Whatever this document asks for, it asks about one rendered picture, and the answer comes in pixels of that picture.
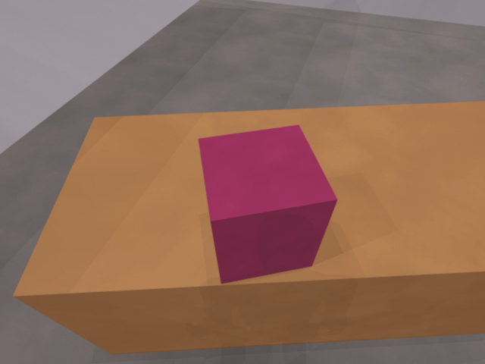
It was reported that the carton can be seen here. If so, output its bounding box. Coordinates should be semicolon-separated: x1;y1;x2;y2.
199;125;338;284

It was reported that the pedestal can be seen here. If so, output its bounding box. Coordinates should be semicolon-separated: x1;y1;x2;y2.
13;101;485;355

